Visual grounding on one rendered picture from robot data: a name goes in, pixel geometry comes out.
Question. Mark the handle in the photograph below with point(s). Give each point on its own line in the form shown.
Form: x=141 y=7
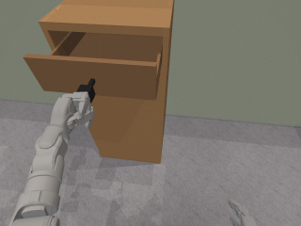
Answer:
x=88 y=88

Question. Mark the robot left hand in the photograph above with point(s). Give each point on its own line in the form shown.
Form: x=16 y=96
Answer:
x=66 y=115

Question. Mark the drawer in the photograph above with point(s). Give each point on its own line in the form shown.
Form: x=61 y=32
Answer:
x=123 y=66

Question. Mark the left robot upper arm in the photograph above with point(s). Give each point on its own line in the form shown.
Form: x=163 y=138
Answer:
x=37 y=221

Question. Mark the robot left forearm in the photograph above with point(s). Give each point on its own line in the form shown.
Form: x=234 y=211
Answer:
x=41 y=193

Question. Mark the cabinet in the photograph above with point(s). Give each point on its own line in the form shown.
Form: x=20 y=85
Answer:
x=122 y=128

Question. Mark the robot right hand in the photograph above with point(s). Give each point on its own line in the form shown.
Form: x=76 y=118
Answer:
x=242 y=214

